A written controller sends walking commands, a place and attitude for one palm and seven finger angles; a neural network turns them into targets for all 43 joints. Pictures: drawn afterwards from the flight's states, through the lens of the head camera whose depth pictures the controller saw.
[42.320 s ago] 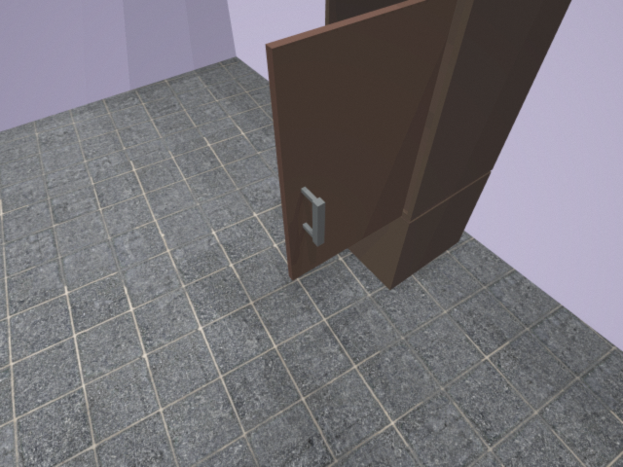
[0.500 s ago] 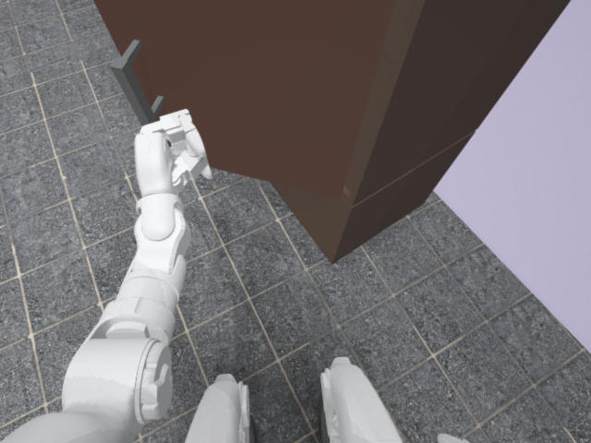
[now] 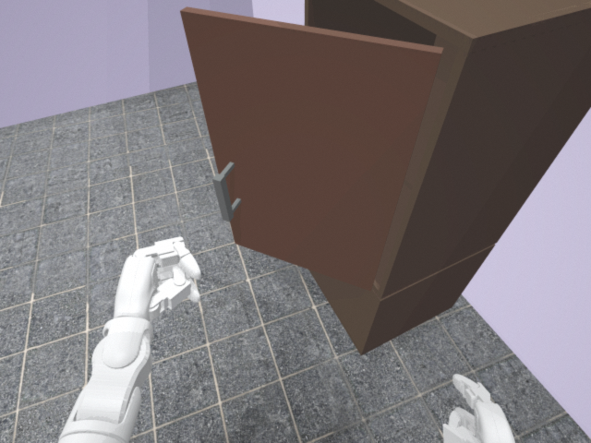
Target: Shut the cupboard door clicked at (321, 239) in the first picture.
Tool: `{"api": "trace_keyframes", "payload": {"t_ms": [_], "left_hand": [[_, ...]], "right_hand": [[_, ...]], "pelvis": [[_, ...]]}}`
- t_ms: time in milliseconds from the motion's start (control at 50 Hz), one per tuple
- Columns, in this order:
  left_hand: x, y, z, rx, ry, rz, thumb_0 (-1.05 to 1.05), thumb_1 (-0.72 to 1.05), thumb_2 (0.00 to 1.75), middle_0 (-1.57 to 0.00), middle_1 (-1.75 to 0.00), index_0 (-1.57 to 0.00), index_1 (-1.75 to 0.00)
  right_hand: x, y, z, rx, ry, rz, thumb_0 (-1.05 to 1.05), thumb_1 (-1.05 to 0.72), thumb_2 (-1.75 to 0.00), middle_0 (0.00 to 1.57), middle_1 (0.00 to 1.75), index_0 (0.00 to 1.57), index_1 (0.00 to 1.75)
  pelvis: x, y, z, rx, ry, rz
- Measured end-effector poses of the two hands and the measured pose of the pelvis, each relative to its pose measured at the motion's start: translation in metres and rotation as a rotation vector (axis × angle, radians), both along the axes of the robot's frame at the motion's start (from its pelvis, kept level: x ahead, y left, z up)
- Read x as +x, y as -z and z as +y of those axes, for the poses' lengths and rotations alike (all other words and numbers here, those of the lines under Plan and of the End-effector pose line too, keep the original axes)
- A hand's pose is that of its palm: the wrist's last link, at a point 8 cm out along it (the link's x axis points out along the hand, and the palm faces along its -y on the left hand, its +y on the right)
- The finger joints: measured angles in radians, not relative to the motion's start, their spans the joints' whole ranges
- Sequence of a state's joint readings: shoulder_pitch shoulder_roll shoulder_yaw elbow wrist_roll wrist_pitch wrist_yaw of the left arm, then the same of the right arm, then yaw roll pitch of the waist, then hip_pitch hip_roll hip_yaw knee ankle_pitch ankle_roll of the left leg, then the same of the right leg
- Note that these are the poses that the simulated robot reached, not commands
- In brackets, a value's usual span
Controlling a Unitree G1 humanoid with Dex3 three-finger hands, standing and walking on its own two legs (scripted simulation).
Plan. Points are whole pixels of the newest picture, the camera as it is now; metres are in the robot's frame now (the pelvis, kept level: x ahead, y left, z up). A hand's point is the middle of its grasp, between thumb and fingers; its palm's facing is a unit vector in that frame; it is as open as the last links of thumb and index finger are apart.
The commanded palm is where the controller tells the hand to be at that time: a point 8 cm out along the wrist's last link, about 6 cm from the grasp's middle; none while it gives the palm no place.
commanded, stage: draw the hand back to the body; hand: left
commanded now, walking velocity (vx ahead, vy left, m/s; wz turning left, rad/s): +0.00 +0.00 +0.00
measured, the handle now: (228, 192) +0.62 +0.17 -0.08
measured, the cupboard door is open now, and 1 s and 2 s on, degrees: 41 41 41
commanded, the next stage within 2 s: step back with the hand held close in 0.92 s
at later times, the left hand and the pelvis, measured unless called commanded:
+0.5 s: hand (20, 306) +0.22 +0.27 +0.17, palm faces +0.44 -0.80 -0.40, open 5.8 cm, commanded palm +0.16 +0.31 +0.20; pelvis +0.02 +0.01 +0.03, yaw +1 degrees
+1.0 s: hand (2, 310) +0.21 +0.27 +0.19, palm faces +0.47 -0.78 -0.41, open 7.4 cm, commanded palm +0.15 +0.30 +0.20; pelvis +0.02 +0.00 +0.03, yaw +1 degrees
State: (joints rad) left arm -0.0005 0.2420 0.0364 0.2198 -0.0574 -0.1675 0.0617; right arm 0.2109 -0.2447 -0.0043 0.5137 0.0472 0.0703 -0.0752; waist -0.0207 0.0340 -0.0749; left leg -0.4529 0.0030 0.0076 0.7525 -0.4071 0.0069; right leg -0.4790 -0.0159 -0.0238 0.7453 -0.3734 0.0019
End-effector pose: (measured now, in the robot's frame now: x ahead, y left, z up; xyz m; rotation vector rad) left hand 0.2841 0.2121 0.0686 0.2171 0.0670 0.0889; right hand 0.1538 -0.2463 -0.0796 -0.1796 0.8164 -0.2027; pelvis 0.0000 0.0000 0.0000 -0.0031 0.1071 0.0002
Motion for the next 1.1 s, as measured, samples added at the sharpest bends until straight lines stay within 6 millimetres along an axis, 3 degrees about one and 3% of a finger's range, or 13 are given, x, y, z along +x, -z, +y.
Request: {"api": "trace_keyframes", "payload": {"t_ms": [120,220,380,600,820,1100], "left_hand": [[-0.026,-0.034,0.027,0.044,-0.099,-0.007,0.02,0.90,0.90,-1.01,-1.18,-1.01,-1.17],[-0.049,-0.061,0.046,0.075,-0.171,-0.044,0.01,0.90,0.90,-0.88,-1.04,-0.88,-1.03],[-0.084,-0.090,0.076,0.155,-0.283,-0.074,0.01,0.89,0.90,-0.66,-0.80,-0.66,-0.79],[-0.125,-0.143,0.103,0.323,-0.388,-0.201,0.01,0.89,0.90,-0.36,-0.47,-0.37,-0.47],[-0.124,-0.126,0.095,0.260,-0.382,-0.176,0.01,0.89,0.90,-0.23,-0.32,-0.23,-0.32],[-0.123,-0.140,0.091,0.305,-0.357,-0.228,0.01,0.89,0.90,-0.21,-0.30,-0.22,-0.30]], "right_hand": [[0.040,-0.025,0.029,0.025,-0.081,-0.108,0.01,-0.91,-0.90,0.20,0.30,0.20,0.30],[0.056,-0.033,0.050,0.056,-0.145,-0.150,0.01,-0.91,-0.90,0.20,0.30,0.20,0.30],[0.056,-0.028,0.061,0.071,-0.192,-0.128,0.01,-0.91,-0.90,0.20,0.30,0.20,0.30],[0.044,-0.020,0.045,0.052,-0.164,-0.108,0.01,-0.91,-0.90,0.20,0.30,0.20,0.30],[0.037,-0.023,0.032,0.025,-0.143,-0.121,0.01,-0.91,-0.90,0.20,0.30,0.20,0.30],[0.035,-0.025,0.030,0.043,-0.135,-0.139,0.01,-0.91,-0.90,0.20,0.30,0.20,0.30]], "pelvis": [[0.009,-0.014,0.004,-0.002,-0.012,-0.071],[0.016,-0.022,0.006,-0.003,-0.018,-0.109],[0.022,-0.027,0.009,-0.002,-0.023,-0.138],[0.023,-0.028,0.009,-0.002,-0.020,-0.149],[0.016,-0.028,0.004,0.002,-0.017,-0.156],[0.014,-0.028,0.000,-0.006,-0.018,-0.147]]}}
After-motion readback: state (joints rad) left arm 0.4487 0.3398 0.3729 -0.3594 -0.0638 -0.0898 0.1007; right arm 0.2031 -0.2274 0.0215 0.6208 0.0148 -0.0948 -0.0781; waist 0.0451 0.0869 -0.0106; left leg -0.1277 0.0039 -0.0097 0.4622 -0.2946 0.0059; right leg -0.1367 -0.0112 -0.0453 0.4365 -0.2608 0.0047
